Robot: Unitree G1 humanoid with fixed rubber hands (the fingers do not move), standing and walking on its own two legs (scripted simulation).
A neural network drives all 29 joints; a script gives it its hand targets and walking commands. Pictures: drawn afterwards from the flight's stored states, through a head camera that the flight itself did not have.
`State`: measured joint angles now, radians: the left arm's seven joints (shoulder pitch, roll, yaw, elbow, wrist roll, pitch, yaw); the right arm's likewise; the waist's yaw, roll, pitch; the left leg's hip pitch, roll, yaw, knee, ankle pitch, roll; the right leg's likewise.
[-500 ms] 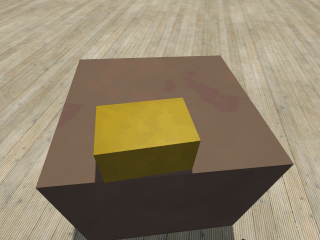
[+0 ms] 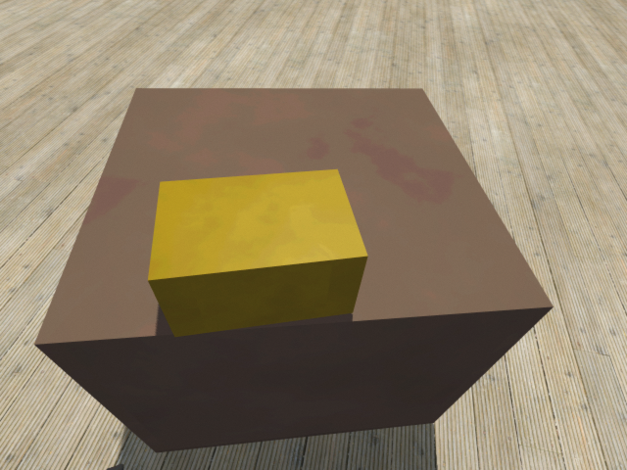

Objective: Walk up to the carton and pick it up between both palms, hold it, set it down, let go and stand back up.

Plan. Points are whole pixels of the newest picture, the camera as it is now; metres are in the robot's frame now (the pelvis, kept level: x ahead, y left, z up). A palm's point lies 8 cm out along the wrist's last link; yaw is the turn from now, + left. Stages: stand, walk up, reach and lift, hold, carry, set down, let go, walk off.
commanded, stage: walk up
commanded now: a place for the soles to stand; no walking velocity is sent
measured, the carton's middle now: (259, 249) +0.45 +0.07 +0.01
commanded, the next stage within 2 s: none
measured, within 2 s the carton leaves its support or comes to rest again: neither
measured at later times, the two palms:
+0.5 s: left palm out of the picture -0.01 +0.19 -0.11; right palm out of the picture +0.13 -0.27 -0.08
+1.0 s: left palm out of the picture -0.03 +0.21 -0.11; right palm out of the picture +0.13 -0.26 -0.09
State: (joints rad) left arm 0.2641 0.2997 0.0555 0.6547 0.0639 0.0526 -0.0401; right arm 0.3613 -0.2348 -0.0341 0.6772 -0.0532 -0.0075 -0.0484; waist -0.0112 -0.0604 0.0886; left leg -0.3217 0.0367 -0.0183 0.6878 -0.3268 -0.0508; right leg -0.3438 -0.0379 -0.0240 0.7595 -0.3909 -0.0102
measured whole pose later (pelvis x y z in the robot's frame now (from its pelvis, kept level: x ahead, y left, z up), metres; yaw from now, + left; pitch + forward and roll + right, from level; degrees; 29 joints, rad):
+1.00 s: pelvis +0.01 -0.05 +0.01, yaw +16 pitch -2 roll -1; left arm 0.38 0.29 -0.01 0.75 0.02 0.03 0.00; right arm 0.36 -0.20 0.00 0.73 -0.02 -0.01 -0.02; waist 0.02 -0.04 0.05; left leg -0.26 -0.05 -0.11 0.63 -0.33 0.01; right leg -0.20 -0.04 -0.30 0.58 -0.35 -0.07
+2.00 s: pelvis +0.01 -0.02 +0.01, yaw +22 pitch -5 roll -1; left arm 0.44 0.26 0.00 0.73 0.04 -0.01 0.03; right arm 0.21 -0.24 -0.03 0.75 -0.04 0.05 0.03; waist 0.04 0.03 0.13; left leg -0.37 0.04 0.00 0.81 -0.40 0.00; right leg -0.10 -0.09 -0.32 0.58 -0.38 -0.02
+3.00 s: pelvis +0.01 +0.04 +0.01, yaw +7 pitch -1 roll +1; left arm 0.37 0.27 0.02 0.63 0.01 -0.01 0.00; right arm 0.19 -0.28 0.00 0.78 -0.01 0.05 0.01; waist -0.02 0.01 0.04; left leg -0.33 0.08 0.25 0.66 -0.31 0.05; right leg -0.30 0.03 0.14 0.69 -0.38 0.03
